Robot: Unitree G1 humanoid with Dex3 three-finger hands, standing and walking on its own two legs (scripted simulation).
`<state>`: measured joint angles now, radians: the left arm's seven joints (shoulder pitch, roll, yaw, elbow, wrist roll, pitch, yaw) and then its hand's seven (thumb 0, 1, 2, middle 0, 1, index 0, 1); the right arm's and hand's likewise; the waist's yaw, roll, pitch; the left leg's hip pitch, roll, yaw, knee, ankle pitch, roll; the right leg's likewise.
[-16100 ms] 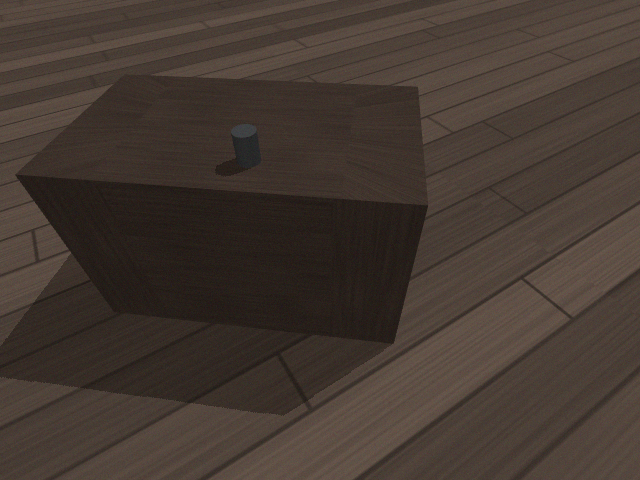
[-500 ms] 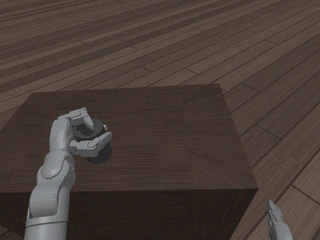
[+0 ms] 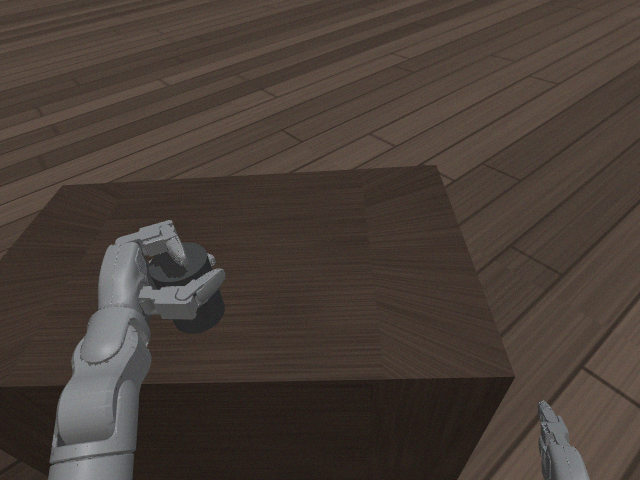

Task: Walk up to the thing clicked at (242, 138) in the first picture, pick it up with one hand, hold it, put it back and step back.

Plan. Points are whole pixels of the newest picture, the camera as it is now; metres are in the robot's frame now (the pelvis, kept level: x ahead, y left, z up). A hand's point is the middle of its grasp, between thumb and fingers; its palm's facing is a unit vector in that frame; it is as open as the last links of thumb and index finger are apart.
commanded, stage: hold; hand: left
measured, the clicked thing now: (189, 288) +0.32 +0.17 +0.13
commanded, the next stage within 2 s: crouch in 1.60 s
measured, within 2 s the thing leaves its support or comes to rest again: neither
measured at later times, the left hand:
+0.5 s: hand (181, 256) +0.33 +0.17 +0.17, palm faces +0.12 -0.99 -0.02, open 5.8 cm
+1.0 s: hand (173, 273) +0.31 +0.18 +0.17, palm faces +0.14 -0.99 -0.03, open 5.8 cm
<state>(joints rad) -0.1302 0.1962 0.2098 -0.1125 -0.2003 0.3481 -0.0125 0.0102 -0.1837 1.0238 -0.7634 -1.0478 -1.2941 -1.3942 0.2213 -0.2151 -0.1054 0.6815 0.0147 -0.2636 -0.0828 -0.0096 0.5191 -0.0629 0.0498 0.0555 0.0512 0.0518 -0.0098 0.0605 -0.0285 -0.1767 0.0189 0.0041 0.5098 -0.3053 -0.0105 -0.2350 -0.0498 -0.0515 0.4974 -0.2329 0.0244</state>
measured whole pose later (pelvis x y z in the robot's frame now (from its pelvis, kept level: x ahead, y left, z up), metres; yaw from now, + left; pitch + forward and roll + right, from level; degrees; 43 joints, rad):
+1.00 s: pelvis +0.00 +0.00 +0.00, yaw +0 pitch -2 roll +0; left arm -0.11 0.21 0.21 -0.13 -0.20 0.35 -0.01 0.01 -0.18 1.02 -0.76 -1.05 -1.30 -1.42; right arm 0.21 -0.21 -0.10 0.69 0.01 -0.26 -0.09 -0.01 0.53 -0.06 0.05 0.06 0.05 0.05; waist -0.01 0.06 -0.03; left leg -0.16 0.02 0.00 0.49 -0.30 -0.01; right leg -0.21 -0.05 -0.06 0.48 -0.22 0.03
